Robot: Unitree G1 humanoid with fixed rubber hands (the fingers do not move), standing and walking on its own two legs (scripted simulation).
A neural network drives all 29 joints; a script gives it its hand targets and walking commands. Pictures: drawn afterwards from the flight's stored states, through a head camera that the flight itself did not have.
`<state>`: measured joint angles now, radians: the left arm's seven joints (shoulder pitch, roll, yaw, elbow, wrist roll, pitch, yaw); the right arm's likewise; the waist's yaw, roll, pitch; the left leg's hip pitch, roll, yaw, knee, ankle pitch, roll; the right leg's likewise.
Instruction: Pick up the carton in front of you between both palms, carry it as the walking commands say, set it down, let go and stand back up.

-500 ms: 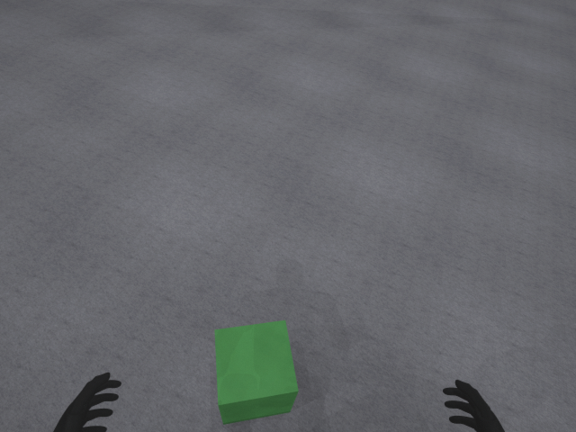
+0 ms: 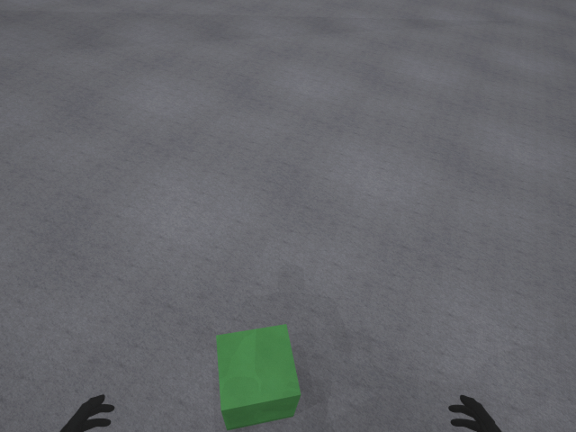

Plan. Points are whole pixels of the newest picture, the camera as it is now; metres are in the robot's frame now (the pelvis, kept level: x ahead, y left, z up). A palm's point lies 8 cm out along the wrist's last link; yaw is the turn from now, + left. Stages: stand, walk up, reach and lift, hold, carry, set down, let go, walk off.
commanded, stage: stand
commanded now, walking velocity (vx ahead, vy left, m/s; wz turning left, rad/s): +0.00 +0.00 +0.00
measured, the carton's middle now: (256, 377) +0.38 +0.05 -0.65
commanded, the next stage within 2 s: none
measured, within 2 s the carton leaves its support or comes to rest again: neither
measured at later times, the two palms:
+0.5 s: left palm out of the picture +0.08 +0.30 -0.10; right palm out of the picture +0.08 -0.31 -0.09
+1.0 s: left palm out of the picture +0.07 +0.30 -0.10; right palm out of the picture +0.08 -0.32 -0.09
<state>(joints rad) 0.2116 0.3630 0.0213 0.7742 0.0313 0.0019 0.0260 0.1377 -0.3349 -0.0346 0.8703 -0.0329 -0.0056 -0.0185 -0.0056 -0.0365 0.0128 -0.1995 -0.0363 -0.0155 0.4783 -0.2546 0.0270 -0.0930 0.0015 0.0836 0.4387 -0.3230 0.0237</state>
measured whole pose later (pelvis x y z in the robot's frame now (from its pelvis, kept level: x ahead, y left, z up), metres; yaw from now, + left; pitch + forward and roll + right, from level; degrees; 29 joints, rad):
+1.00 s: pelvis -0.02 -0.01 +0.01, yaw +1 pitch -3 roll +0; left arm 0.16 0.39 0.01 0.97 0.02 -0.01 0.02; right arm 0.09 -0.38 -0.01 1.06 -0.01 -0.01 -0.01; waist -0.01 -0.02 0.04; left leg -0.15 -0.03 -0.04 0.37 -0.17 0.01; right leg -0.04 0.00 0.06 0.33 -0.25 0.02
